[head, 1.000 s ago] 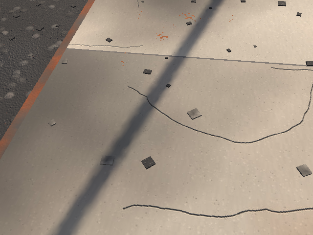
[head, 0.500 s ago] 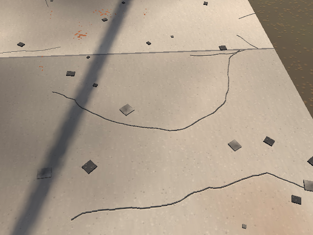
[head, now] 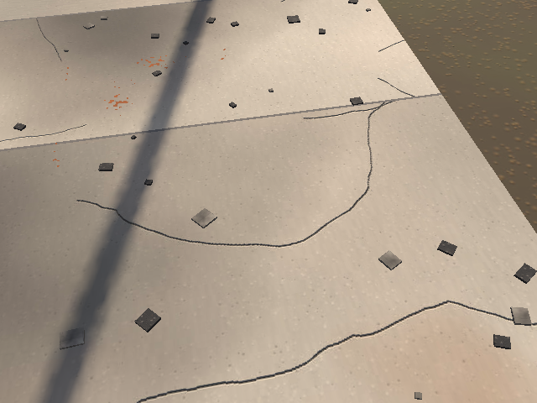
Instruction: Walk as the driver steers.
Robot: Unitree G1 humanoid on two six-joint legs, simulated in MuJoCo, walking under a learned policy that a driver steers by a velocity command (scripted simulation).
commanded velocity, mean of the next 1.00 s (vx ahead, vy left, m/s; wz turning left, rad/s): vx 0.12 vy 0.00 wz -0.01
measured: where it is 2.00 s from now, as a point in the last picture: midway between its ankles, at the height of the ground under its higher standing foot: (259, 357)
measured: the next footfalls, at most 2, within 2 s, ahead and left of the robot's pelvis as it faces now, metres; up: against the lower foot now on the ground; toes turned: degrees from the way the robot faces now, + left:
right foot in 1.34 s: +0.46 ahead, -0.01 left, +0.00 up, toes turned -3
left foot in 1.88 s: +0.77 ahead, +0.15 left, +0.00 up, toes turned +5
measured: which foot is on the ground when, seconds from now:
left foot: down 0.00-1.00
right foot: down 0.00-0.86, up 0.88-1.00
